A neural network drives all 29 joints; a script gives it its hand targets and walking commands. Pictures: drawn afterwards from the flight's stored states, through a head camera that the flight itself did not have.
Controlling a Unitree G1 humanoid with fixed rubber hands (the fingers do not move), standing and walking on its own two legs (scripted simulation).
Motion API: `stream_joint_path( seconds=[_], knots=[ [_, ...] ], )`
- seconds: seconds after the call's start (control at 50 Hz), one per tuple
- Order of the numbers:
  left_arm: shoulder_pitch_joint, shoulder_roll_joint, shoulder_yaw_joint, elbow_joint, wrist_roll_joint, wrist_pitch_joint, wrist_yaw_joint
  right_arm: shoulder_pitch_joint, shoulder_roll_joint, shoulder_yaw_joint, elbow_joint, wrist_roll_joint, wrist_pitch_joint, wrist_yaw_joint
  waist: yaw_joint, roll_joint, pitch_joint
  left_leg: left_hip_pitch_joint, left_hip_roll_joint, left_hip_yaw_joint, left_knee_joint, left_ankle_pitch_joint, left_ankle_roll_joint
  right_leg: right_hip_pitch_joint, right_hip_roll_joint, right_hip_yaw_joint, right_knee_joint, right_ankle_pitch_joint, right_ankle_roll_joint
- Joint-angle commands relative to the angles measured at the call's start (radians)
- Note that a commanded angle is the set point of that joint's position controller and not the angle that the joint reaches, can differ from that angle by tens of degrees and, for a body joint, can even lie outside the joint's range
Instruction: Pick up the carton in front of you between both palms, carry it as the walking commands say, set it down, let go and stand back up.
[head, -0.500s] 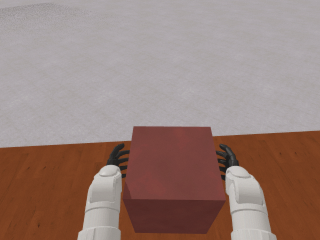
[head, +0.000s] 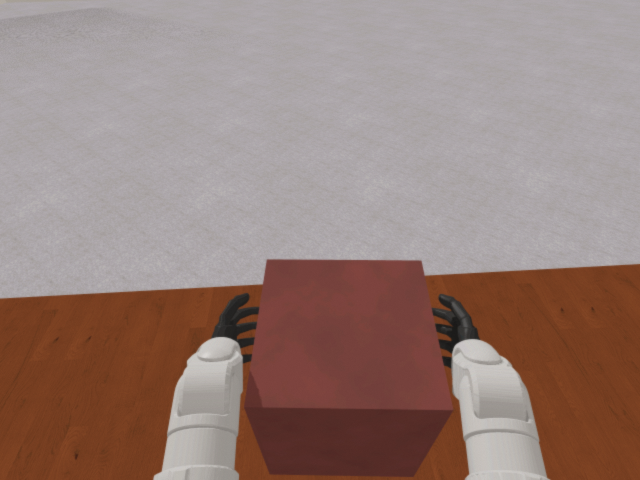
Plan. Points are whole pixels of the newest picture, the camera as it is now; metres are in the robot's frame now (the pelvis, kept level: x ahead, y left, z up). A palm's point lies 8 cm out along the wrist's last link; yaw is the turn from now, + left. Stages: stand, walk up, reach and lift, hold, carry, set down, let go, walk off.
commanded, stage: carry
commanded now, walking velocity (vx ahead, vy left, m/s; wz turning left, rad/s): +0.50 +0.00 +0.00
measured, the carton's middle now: (342, 371) +0.30 +0.00 -0.02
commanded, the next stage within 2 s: none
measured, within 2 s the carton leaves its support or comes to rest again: neither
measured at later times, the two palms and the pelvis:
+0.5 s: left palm (236, 269) +0.40 +0.16 +0.08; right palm (442, 267) +0.41 -0.14 +0.08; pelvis +0.14 +0.00 -0.01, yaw -1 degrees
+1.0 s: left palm (291, 163) +0.70 +0.10 +0.08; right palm (437, 161) +0.72 -0.20 +0.07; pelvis +0.44 -0.07 +0.00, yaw +2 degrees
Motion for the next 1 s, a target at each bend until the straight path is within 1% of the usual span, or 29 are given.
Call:
stream_joint_path(
  seconds=[0.0,0.02,0.04,0.1,0.16,0.18,0.22,0.24,0.26,0.28,0.34,0.38,0.4,0.42,0.44,0.46,0.48,0.52,0.58,0.66,0.7,0.74,0.76,0.78,0.8,0.82,0.86,0.9,0.98],
  knots=[
    [-0.474,-0.894,-0.532,-0.037,-0.278,-0.027,-0.215,-0.447,0.892,0.529,-0.021,0.268,-0.027,0.205,0.0,0.024,-0.238,-0.084,0.108,-0.019,-0.018,-0.195,0.024,-0.113,-0.088,0.003,0.012,-0.183,-0.01],
    [-0.479,-0.898,-0.557,-0.06,-0.293,-0.025,-0.214,-0.456,0.894,0.551,-0.053,0.286,-0.026,0.204,-0.001,0.029,-0.206,-0.145,0.107,-0.039,-0.045,-0.426,0.028,-0.183,-0.073,0.001,0.009,-0.392,-0.01],
    [-0.496,-0.901,-0.573,-0.085,-0.305,-0.022,-0.211,-0.475,0.898,0.573,-0.083,0.298,-0.022,0.2,-0.003,0.037,-0.185,-0.173,0.11,-0.055,-0.053,-0.549,0.034,-0.235,-0.063,-0.004,0.023,-0.487,-0.01],
    [-0.501,-0.897,-0.645,-0.159,-0.357,0.012,-0.198,-0.464,0.89,0.636,-0.148,0.332,0.014,0.178,-0.006,0.102,-0.237,-0.169,0.173,-0.123,-0.084,-0.431,0.066,-0.244,-0.022,-0.1,0.174,-0.236,-0.004],
    [-0.485,-0.87,-0.717,-0.236,-0.412,0.083,-0.186,-0.438,0.857,0.699,-0.241,0.372,0.086,0.156,-0.001,0.11,-0.28,-0.24,0.169,-0.104,-0.069,-0.459,0.088,-0.163,-0.014,-0.135,0.084,-0.246,-0.014],
    [-0.493,-0.859,-0.733,-0.265,-0.427,0.112,-0.18,-0.446,0.843,0.718,-0.273,0.388,0.116,0.15,0.0,0.059,-0.257,-0.31,0.135,-0.039,0.009,-0.446,0.07,-0.118,-0.06,-0.07,0.014,-0.3,-0.028],
    [-0.443,-0.809,-0.737,-0.284,-0.443,0.176,-0.165,-0.461,0.814,0.75,-0.317,0.424,0.184,0.144,0.022,-0.225,-0.216,-0.569,0.024,0.153,0.371,-0.321,0.004,0.032,-0.299,0.309,-0.171,-0.44,-0.131],
    [-0.425,-0.796,-0.735,-0.303,-0.447,0.204,-0.155,-0.482,0.808,0.772,-0.344,0.455,0.214,0.144,0.027,-0.251,-0.166,-0.673,0.041,0.166,0.379,-0.337,0.005,0.062,-0.366,0.405,-0.183,-0.315,-0.187],
    [-0.431,-0.793,-0.735,-0.341,-0.455,0.229,-0.147,-0.504,0.821,0.793,-0.364,0.489,0.239,0.147,0.035,-0.196,-0.166,-0.683,0.057,0.15,0.37,-0.341,0.014,0.069,-0.37,0.387,-0.172,-0.198,-0.212],
    [-0.422,-0.8,-0.75,-0.38,-0.473,0.255,-0.139,-0.481,0.831,0.808,-0.381,0.519,0.261,0.147,0.032,-0.15,-0.205,-0.648,0.06,0.152,0.326,-0.319,0.017,0.085,-0.355,0.315,-0.152,-0.121,-0.203],
    [-0.395,-0.819,-0.799,-0.495,-0.524,0.315,-0.132,-0.403,0.848,0.818,-0.455,0.554,0.312,0.138,0.023,-0.167,-0.297,-0.44,0.003,0.241,0.154,-0.158,0.01,0.052,-0.256,0.091,-0.099,-0.012,-0.14],
    [-0.328,-0.831,-0.813,-0.525,-0.543,0.352,-0.139,-0.325,0.847,0.807,-0.489,0.541,0.345,0.129,0.01,-0.129,-0.335,-0.127,-0.012,0.288,0.007,-0.018,0.01,-0.127,-0.195,-0.045,0.016,-0.044,-0.1],
    [-0.296,-0.827,-0.813,-0.535,-0.547,0.368,-0.144,-0.283,0.842,0.801,-0.501,0.531,0.361,0.124,-0.001,-0.081,-0.373,0.095,0.04,0.232,-0.008,-0.012,0.026,-0.282,-0.166,-0.103,0.13,-0.038,-0.071],
    [-0.284,-0.822,-0.813,-0.549,-0.555,0.385,-0.152,-0.239,0.818,0.792,-0.514,0.513,0.375,0.119,-0.021,0.099,-0.406,0.266,0.234,-0.04,-0.098,-0.214,0.087,-0.471,-0.11,-0.188,0.377,-0.131,-0.028],
    [-0.335,-0.818,-0.818,-0.582,-0.571,0.404,-0.16,-0.227,0.829,0.782,-0.499,0.495,0.382,0.116,-0.03,0.3,-0.37,0.356,0.434,-0.381,-0.142,-0.217,0.216,-0.738,-0.026,-0.224,0.561,-0.302,-0.005],
    [-0.36,-0.823,-0.827,-0.601,-0.584,0.416,-0.166,-0.246,0.858,0.784,-0.531,0.503,0.392,0.114,-0.028,0.229,-0.319,0.322,0.483,-0.426,-0.125,-0.114,0.279,-0.822,-0.079,-0.134,0.669,-0.352,-0.029],
    [-0.407,-0.825,-0.826,-0.618,-0.603,0.424,-0.171,-0.306,0.863,0.789,-0.572,0.52,0.402,0.111,-0.03,0.146,-0.299,0.279,0.466,-0.371,-0.119,-0.023,0.27,-0.849,-0.111,-0.109,0.732,-0.345,-0.038],
    [-0.415,-0.83,-0.819,-0.618,-0.62,0.433,-0.168,-0.37,0.859,0.799,-0.616,0.549,0.422,0.108,-0.028,0.042,-0.299,0.204,0.411,-0.212,-0.169,-0.062,0.202,-0.793,-0.147,-0.107,0.658,-0.247,-0.033],
    [-0.375,-0.818,-0.798,-0.591,-0.594,0.447,-0.147,-0.382,0.837,0.808,-0.61,0.58,0.447,0.115,-0.022,0.099,-0.276,0.134,0.318,-0.011,-0.199,0.025,0.155,-0.68,-0.12,-0.176,0.455,-0.107,-0.009],
    [-0.328,-0.802,-0.765,-0.554,-0.55,0.467,-0.124,-0.355,0.808,0.799,-0.567,0.595,0.471,0.131,-0.02,0.163,-0.232,0.046,0.26,0.142,-0.166,0.158,0.12,-0.511,-0.069,-0.267,0.234,0.034,-0.007],
    [-0.343,-0.804,-0.758,-0.554,-0.545,0.472,-0.123,-0.372,0.806,0.796,-0.563,0.595,0.476,0.137,-0.015,0.165,-0.224,-0.004,0.255,0.184,-0.111,0.192,0.096,-0.375,-0.051,-0.307,0.175,0.1,-0.021],
    [-0.347,-0.81,-0.751,-0.542,-0.544,0.474,-0.126,-0.389,0.806,0.798,-0.568,0.593,0.481,0.138,0.005,0.117,-0.283,-0.096,0.201,0.278,0.119,0.312,0.057,-0.109,0.009,-0.378,0.135,0.041,-0.034],
    [-0.343,-0.809,-0.747,-0.533,-0.542,0.473,-0.129,-0.393,0.796,0.794,-0.569,0.59,0.483,0.139,0.021,0.063,-0.345,-0.203,0.169,0.297,0.315,0.264,0.029,0.079,-0.045,-0.307,0.137,-0.017,-0.035],
    [-0.335,-0.788,-0.735,-0.521,-0.532,0.471,-0.131,-0.408,0.797,0.797,-0.58,0.591,0.488,0.14,0.036,-0.178,-0.391,-0.408,0.083,0.293,0.625,0.03,-0.029,0.199,-0.321,0.162,-0.047,-0.281,-0.116],
    [-0.347,-0.807,-0.737,-0.505,-0.535,0.466,-0.133,-0.435,0.809,0.8,-0.586,0.596,0.491,0.141,0.034,-0.315,-0.415,-0.617,0.007,0.194,0.835,-0.276,-0.029,0.297,-0.474,0.47,-0.17,-0.243,-0.22],
    [-0.363,-0.843,-0.75,-0.533,-0.55,0.463,-0.136,-0.434,0.836,0.801,-0.57,0.592,0.483,0.143,0.022,-0.221,-0.405,-0.664,0.078,0.097,0.93,-0.278,0.008,0.267,-0.467,0.409,-0.154,-0.118,-0.223],
    [-0.401,-0.921,-0.778,-0.578,-0.571,0.442,-0.144,-0.43,0.896,0.805,-0.585,0.587,0.459,0.147,0.014,-0.057,-0.402,-0.66,0.147,0.071,0.912,-0.18,0.036,0.174,-0.403,0.218,-0.109,0.06,-0.18],
    [-0.403,-0.96,-0.802,-0.6,-0.587,0.422,-0.152,-0.397,0.937,0.819,-0.587,0.57,0.435,0.141,0.012,-0.071,-0.399,-0.601,0.162,0.087,0.789,-0.091,0.036,0.112,-0.357,0.064,-0.13,0.13,-0.13],
    [-0.354,-0.923,-0.825,-0.626,-0.607,0.408,-0.172,-0.306,0.933,0.825,-0.576,0.523,0.396,0.117,0.015,-0.113,-0.363,-0.637,0.123,0.162,0.602,-0.034,0.019,0.152,-0.308,-0.066,-0.145,0.243,-0.133]
  ],
)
